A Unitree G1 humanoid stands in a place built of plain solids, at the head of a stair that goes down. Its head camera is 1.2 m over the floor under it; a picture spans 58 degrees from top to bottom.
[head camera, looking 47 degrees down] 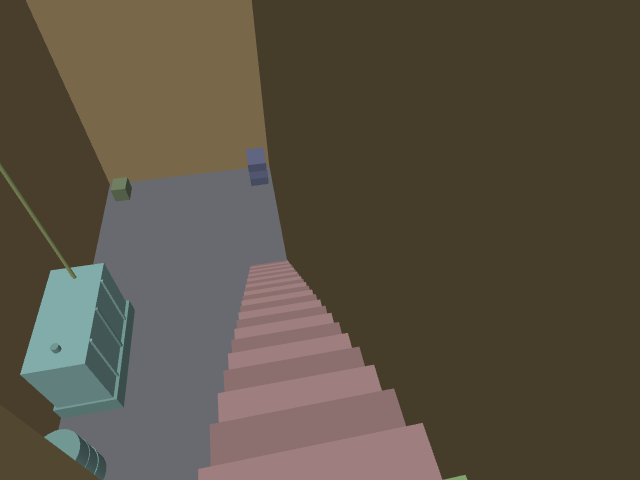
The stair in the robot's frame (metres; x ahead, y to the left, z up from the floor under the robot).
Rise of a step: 0.21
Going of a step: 0.21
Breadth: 0.70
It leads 11 degrees to the left of straight ahead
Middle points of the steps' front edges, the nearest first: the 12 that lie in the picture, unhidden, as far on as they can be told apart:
0.45 0.02 -0.20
0.65 0.06 -0.41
0.86 0.10 -0.62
1.06 0.14 -0.83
1.27 0.18 -1.03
1.48 0.22 -1.24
1.69 0.26 -1.45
1.89 0.30 -1.66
2.10 0.34 -1.87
2.30 0.38 -2.08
2.51 0.42 -2.29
2.72 0.46 -2.49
